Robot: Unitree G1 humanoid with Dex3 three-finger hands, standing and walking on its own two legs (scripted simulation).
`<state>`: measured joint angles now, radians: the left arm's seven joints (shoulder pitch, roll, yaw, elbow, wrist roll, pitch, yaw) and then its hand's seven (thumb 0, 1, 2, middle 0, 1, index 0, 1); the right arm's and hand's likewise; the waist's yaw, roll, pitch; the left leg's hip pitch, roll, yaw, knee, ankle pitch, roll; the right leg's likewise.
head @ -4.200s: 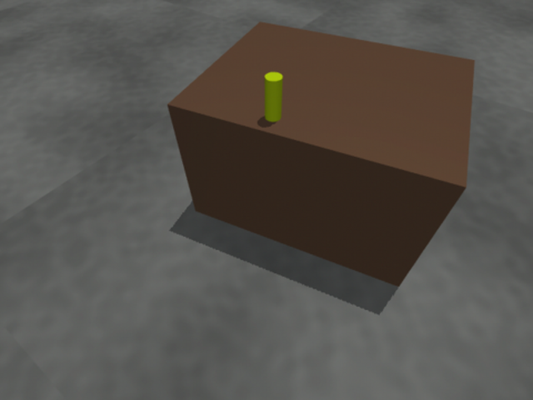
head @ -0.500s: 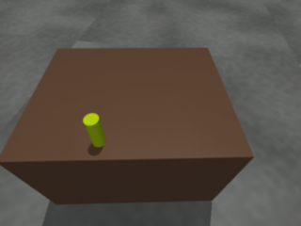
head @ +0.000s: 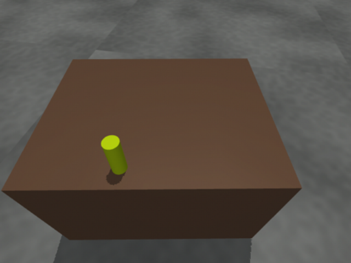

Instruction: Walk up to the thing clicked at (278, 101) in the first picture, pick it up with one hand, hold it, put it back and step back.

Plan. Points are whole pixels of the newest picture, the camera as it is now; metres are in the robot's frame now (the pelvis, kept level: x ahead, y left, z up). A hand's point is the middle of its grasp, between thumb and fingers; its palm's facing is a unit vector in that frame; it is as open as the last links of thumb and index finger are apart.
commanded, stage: stand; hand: left
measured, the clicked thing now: (115, 155) +0.45 +0.21 -0.11
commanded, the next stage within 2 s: none
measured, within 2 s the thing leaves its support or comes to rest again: neither
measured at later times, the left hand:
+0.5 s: hand out of the picture +0.08 +0.25 -0.16, palm faces -0.03 -0.94 -0.35, open 7.4 cm
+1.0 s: hand out of the picture +0.09 +0.25 -0.16, palm faces -0.03 -0.94 -0.34, open 7.4 cm
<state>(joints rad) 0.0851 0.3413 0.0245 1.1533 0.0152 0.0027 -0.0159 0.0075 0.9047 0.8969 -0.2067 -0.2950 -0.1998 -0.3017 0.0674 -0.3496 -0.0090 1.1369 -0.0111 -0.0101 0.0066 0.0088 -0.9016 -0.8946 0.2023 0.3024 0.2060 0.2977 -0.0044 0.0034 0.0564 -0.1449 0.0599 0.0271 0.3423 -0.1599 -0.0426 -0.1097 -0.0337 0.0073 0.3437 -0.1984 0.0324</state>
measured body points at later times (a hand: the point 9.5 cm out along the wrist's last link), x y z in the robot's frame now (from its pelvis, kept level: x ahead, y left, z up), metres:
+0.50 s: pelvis +0.00 +0.00 +0.00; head +0.02 +0.00 +0.45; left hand +0.08 +0.30 -0.13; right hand +0.08 -0.30 -0.13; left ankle +0.02 +0.15 -0.75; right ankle -0.01 -0.14 -0.75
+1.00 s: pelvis +0.01 +0.00 +0.00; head +0.01 +0.00 +0.45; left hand +0.09 +0.30 -0.13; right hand +0.09 -0.30 -0.13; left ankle +0.02 +0.15 -0.75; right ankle -0.01 -0.14 -0.75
